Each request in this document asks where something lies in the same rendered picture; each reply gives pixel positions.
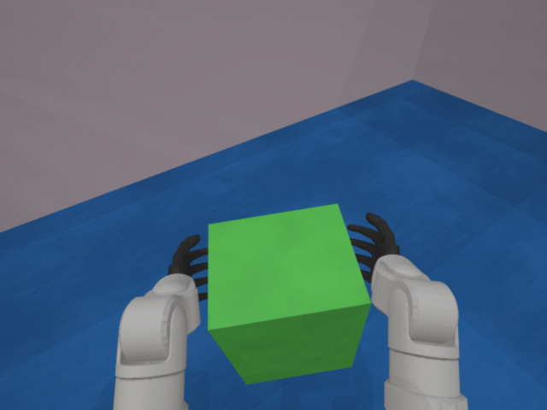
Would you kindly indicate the right robot hand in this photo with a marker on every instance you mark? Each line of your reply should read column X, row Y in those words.
column 384, row 243

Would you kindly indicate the left robot hand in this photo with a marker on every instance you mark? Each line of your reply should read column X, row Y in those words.
column 183, row 258

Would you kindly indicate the right robot forearm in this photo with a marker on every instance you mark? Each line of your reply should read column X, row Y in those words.
column 422, row 337

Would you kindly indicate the carton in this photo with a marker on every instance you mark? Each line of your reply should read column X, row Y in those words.
column 286, row 296

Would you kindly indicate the left robot forearm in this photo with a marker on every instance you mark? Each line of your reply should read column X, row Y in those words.
column 152, row 346

